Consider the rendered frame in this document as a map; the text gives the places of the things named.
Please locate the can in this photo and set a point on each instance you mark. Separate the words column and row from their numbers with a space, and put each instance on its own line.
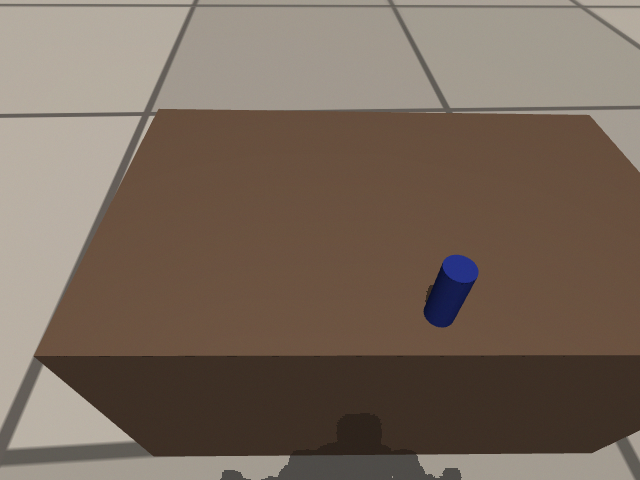
column 452, row 285

